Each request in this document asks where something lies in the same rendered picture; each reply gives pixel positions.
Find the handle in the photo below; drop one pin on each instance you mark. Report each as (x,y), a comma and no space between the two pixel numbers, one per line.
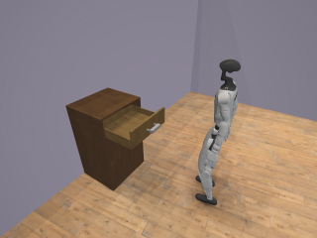
(157,126)

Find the drawer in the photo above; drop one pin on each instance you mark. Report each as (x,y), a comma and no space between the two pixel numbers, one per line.
(129,126)

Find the left robot hand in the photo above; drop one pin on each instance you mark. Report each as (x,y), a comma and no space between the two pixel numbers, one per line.
(212,157)

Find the robot right forearm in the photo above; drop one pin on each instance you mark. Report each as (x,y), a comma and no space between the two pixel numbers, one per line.
(233,113)

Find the humanoid robot head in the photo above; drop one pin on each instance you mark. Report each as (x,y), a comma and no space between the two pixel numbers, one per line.
(229,65)

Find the robot left forearm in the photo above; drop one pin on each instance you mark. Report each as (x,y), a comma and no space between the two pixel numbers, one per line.
(222,133)

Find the left robot shin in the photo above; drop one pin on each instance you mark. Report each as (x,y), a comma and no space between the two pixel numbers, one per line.
(206,182)

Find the right robot hand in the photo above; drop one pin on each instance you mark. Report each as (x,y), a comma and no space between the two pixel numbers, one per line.
(229,130)

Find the cabinet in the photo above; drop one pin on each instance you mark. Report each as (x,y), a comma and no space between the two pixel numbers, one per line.
(103,159)

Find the robot right upper arm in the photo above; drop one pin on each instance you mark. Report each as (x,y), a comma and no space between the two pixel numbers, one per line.
(236,101)

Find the robot left upper arm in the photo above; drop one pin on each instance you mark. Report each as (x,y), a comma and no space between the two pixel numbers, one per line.
(224,101)

